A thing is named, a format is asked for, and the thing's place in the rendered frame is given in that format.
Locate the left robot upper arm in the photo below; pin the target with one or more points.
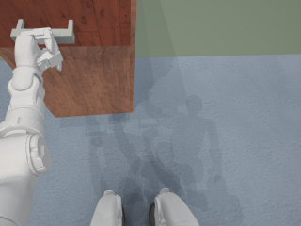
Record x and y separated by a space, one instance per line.
23 159

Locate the cabinet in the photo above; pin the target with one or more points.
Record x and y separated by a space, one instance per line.
94 80

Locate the left robot hand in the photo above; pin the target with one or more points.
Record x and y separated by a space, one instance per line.
28 54

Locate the robot thigh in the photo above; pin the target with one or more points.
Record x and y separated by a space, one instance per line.
173 210
108 211

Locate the robot right thigh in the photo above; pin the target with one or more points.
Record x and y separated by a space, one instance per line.
173 210

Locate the handle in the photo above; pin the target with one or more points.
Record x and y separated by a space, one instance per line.
61 35

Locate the robot left forearm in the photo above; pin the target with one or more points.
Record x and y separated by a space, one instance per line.
26 111

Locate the drawer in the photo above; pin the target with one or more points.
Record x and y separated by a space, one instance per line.
95 22

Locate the robot left thigh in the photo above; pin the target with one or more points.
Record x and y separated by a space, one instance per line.
108 211

